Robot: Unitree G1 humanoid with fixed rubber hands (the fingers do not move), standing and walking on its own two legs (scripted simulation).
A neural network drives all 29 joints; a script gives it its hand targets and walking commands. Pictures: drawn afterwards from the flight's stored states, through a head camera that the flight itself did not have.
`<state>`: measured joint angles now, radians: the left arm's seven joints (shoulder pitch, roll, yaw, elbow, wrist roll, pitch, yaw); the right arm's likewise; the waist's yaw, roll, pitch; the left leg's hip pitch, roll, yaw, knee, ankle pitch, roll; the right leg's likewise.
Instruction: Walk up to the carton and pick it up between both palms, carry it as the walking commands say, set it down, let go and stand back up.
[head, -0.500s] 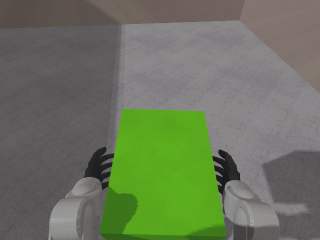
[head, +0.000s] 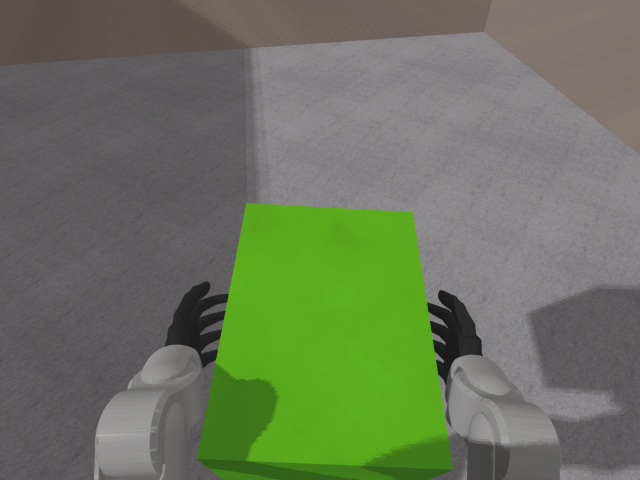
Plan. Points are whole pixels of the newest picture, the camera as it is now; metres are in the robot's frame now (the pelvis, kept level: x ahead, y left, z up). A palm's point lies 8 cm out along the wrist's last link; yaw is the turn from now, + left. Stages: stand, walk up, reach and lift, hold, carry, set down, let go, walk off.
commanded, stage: carry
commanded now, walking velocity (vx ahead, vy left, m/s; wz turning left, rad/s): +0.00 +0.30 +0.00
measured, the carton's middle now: (321, 355) +0.28 +0.00 +0.03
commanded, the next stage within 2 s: none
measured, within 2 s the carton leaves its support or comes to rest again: neither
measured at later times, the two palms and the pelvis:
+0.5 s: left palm out of the picture +0.21 +0.33 +0.10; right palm (276, 382) +0.21 +0.04 +0.10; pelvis -0.03 +0.18 +0.02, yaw +0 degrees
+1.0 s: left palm out of the picture +0.18 +0.49 +0.12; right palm (109, 404) +0.19 +0.19 +0.11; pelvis -0.06 +0.34 +0.02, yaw +1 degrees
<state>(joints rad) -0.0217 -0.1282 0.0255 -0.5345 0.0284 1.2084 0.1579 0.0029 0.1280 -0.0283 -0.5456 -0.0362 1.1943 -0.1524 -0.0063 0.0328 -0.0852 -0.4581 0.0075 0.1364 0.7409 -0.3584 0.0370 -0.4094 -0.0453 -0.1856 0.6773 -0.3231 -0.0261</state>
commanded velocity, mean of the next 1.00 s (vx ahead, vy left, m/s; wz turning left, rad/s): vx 0.00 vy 0.29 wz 0.00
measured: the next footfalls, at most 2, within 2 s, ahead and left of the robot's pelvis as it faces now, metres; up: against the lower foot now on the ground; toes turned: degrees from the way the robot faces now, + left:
left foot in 0.36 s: +0.04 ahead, +0.29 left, +0.00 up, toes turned +7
right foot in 0.66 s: +0.00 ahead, +0.15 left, +0.00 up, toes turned -11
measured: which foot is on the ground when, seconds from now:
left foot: up 0.00-0.34, down 0.36-0.66, up 0.68-1.00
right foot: down 0.00-0.36, up 0.38-0.64, down 0.66-1.00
